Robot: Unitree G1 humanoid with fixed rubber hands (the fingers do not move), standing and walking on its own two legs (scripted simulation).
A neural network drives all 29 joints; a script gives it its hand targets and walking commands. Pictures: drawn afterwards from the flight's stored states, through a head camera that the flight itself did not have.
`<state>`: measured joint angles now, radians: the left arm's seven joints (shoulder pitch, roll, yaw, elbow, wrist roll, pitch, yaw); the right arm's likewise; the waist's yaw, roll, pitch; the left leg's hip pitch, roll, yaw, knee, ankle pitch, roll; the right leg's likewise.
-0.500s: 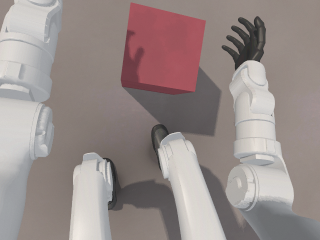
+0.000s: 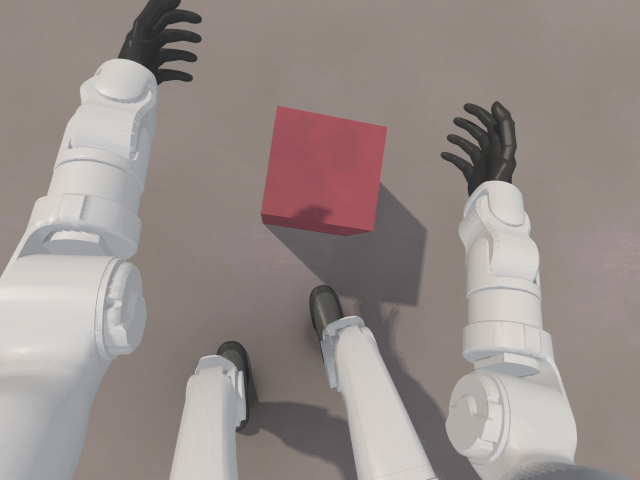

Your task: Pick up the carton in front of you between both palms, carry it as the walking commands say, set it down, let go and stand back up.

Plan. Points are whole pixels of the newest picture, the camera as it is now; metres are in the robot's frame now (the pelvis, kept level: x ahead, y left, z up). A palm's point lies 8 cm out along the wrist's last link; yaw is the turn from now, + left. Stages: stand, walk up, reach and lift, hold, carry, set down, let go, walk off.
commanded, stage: let go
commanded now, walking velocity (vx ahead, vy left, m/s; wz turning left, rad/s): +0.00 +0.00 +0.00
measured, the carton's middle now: (317, 181) +0.50 -0.15 -0.52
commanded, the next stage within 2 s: stand in 1.38 s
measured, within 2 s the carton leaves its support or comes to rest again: neither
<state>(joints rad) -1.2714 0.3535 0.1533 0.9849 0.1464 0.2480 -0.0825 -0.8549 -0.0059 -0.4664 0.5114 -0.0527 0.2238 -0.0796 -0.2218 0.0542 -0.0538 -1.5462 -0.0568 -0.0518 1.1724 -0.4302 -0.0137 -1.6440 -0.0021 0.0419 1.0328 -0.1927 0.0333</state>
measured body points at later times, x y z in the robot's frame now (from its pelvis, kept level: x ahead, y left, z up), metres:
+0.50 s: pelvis +0.06 -0.03 +0.10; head +0.22 -0.03 +0.52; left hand +0.40 +0.14 +0.00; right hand +0.28 -0.28 +0.02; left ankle +0.03 +0.12 -0.61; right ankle +0.12 -0.13 -0.61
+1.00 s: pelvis +0.10 +0.01 +0.13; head +0.13 +0.01 +0.58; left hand +0.28 +0.24 +0.05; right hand +0.27 -0.22 +0.05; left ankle +0.03 +0.12 -0.61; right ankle +0.12 -0.13 -0.61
